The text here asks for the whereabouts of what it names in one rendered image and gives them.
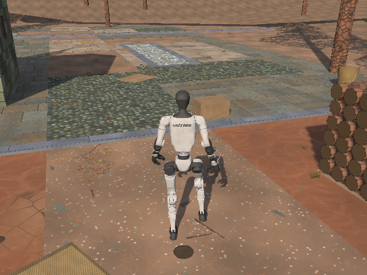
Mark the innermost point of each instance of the robot right upper arm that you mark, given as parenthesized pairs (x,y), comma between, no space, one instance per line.
(203,130)

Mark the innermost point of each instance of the robot left forearm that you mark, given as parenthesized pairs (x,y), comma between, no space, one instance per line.
(156,149)

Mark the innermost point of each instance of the right robot hand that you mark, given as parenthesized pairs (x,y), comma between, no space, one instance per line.
(215,171)

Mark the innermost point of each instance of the right robot foot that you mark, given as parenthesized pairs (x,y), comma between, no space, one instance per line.
(202,217)

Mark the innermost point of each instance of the robot right forearm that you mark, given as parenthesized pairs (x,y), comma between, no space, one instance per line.
(211,154)

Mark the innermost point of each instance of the left robot hand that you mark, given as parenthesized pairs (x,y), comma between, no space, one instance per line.
(155,161)

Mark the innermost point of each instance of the right robot thigh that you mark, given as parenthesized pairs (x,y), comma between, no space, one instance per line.
(197,169)

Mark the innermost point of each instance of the robot left upper arm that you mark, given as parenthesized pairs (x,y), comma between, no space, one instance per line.
(162,130)

